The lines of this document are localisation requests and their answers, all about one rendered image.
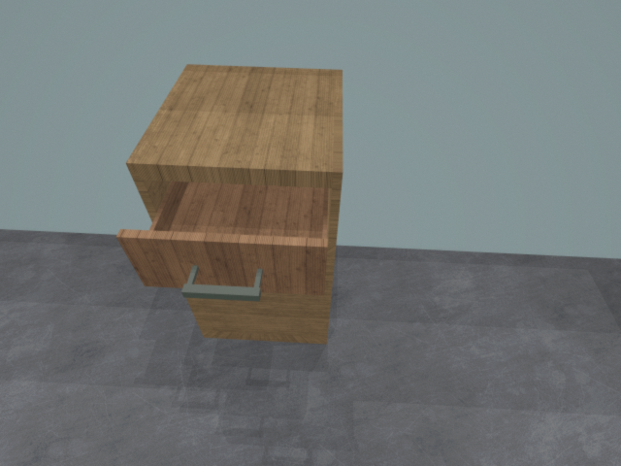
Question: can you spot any drawer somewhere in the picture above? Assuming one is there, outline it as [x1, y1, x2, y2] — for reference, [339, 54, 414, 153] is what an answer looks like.
[116, 182, 329, 295]

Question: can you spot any handle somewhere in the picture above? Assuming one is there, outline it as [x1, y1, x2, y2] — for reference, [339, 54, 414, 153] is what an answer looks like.
[181, 265, 263, 302]

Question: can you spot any cabinet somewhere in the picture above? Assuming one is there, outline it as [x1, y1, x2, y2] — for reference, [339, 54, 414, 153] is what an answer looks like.
[126, 64, 343, 345]

